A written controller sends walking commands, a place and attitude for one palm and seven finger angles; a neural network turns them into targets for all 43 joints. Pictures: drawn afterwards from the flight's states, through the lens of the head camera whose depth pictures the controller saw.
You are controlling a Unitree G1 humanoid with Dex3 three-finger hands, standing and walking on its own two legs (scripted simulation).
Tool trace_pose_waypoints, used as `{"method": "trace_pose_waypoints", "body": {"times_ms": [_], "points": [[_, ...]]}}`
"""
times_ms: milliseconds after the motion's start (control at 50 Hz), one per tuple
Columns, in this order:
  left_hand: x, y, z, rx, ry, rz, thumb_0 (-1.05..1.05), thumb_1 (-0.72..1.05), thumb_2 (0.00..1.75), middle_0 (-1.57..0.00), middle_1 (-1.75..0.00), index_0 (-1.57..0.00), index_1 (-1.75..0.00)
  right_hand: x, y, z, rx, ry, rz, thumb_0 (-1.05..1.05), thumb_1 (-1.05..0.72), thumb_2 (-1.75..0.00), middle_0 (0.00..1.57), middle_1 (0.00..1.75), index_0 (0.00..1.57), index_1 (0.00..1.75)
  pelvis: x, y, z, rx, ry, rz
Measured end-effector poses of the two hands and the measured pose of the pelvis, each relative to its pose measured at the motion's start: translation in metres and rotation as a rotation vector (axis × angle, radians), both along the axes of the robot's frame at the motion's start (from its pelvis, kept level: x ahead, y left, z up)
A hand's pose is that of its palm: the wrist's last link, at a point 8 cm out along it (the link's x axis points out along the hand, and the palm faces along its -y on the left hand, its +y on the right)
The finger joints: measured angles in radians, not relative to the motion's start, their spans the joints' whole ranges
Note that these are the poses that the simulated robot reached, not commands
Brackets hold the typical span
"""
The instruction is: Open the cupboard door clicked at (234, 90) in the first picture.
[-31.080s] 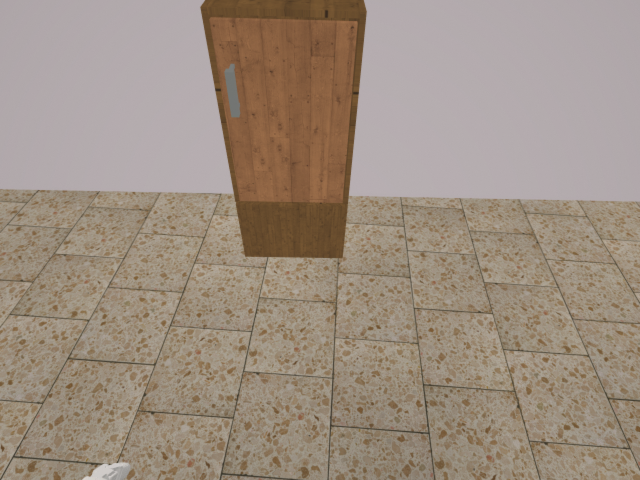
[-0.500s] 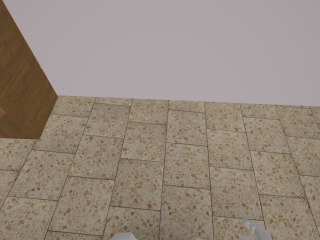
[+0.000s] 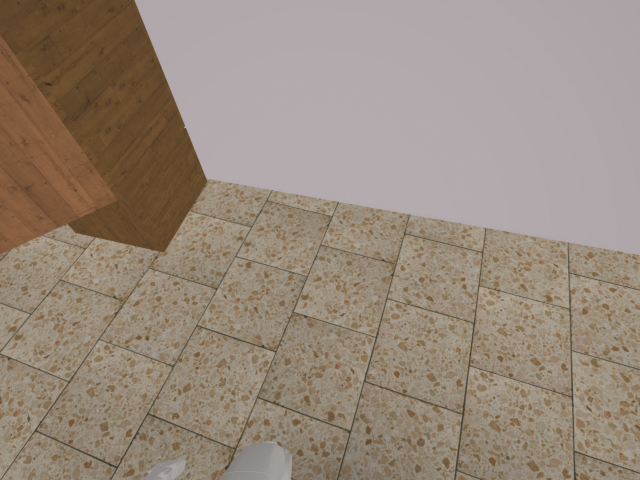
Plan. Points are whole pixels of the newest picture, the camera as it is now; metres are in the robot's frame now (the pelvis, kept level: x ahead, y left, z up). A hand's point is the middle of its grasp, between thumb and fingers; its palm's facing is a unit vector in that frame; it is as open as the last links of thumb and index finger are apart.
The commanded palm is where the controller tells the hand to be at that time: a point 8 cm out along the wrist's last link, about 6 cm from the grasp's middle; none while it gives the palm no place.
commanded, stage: turn to face it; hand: left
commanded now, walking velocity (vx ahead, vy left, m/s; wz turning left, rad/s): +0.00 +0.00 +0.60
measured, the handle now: out of the picture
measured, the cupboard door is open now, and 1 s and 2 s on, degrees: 50 50 50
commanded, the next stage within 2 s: take the last steps up to it in 0.88 s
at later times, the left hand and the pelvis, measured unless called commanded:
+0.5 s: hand out of the picture +0.06 +0.24 -0.16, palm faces +0.31 -0.91 -0.29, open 7.4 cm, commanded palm none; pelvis +0.02 +0.00 +0.00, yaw +17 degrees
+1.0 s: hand out of the picture -0.05 +0.13 -0.17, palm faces +0.58 -0.78 -0.24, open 7.3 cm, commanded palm none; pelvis +0.04 -0.05 +0.00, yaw +33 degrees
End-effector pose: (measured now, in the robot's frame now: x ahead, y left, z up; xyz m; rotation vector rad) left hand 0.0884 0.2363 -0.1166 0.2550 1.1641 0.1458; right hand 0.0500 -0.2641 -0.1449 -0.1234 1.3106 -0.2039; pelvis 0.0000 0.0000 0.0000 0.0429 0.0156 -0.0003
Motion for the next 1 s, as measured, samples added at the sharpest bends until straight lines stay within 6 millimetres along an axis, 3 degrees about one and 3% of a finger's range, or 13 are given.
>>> {"method": "trace_pose_waypoints", "body": {"times_ms": [100,260,320,440,580,640,740,820,900,1000], "points": [[-0.030,0.001,-0.011,-0.032,0.032,0.103,0.00,0.91,0.90,-0.20,-0.30,-0.21,-0.30,0.036,0.005,0.007,-0.016,-0.006,0.106,0.01,-0.91,-0.90,0.20,0.30,0.19,0.30,0.005,-0.002,0.000,0.002,0.000,0.078],[-0.082,0.039,-0.045,-0.044,0.122,0.265,0.01,0.91,0.90,-0.20,-0.30,-0.21,-0.30,0.113,0.043,0.010,-0.060,-0.148,0.289,0.00,-0.91,-0.90,0.20,0.30,0.19,0.30,0.010,0.015,-0.021,-0.016,0.000,0.184],[-0.082,0.048,-0.038,-0.029,0.122,0.302,0.01,0.91,0.90,-0.20,-0.30,-0.20,-0.30,0.121,0.051,0.016,-0.067,-0.160,0.327,0.00,-0.91,-0.90,0.20,0.30,0.20,0.30,0.011,0.016,-0.015,-0.029,0.003,0.215],[-0.064,0.051,-0.015,-0.002,0.030,0.337,0.01,0.91,0.90,-0.20,-0.30,-0.20,-0.30,0.123,0.053,0.017,-0.042,-0.122,0.377,0.00,-0.91,-0.90,0.20,0.30,0.20,0.30,0.016,0.008,-0.004,-0.039,0.008,0.271],[-0.042,0.026,-0.002,0.040,-0.060,0.364,0.01,0.91,0.90,-0.20,-0.30,-0.20,-0.30,0.126,0.030,-0.004,0.006,-0.064,0.404,0.00,-0.90,-0.90,0.20,0.30,0.20,0.30,0.028,-0.023,-0.010,-0.026,0.007,0.349],[-0.045,0.007,0.002,0.058,-0.081,0.382,0.01,0.91,0.90,-0.20,-0.30,-0.20,-0.30,0.134,0.017,-0.015,0.019,-0.044,0.413,0.00,-0.90,-0.90,0.20,0.30,0.20,0.30,0.032,-0.036,-0.013,-0.019,-0.007,0.389],[-0.071,-0.026,0.007,0.030,-0.038,0.462,0.00,0.91,0.90,-0.20,-0.30,-0.20,-0.30,0.154,0.007,-0.006,0.018,-0.021,0.467,0.01,-0.91,-0.90,0.20,0.30,0.20,0.30,0.038,-0.048,-0.002,0.009,-0.016,0.456],[-0.094,-0.050,0.002,-0.011,0.009,0.528,0.01,0.90,0.90,-0.20,-0.30,-0.20,-0.30,0.171,0.011,0.003,0.013,-0.023,0.519,0.01,-0.91,-0.90,0.20,0.30,0.19,0.30,0.043,-0.053,0.003,0.016,-0.011,0.504],[-0.126,-0.063,-0.006,-0.034,0.051,0.609,0.00,0.92,0.90,-0.20,-0.30,-0.21,-0.30,0.188,0.028,0.007,0.003,-0.031,0.591,0.01,-0.91,-0.90,0.20,0.30,0.19,0.30,0.044,-0.054,0.003,0.009,-0.011,0.544],[-0.173,-0.073,-0.023,-0.079,0.126,0.696,0.00,0.91,0.90,-0.20,-0.30,-0.21,-0.30,0.209,0.067,0.012,0.001,-0.093,0.683,0.01,-0.91,-0.90,0.20,0.30,0.19,0.30,0.039,-0.045,-0.004,-0.011,-0.018,0.581]]}}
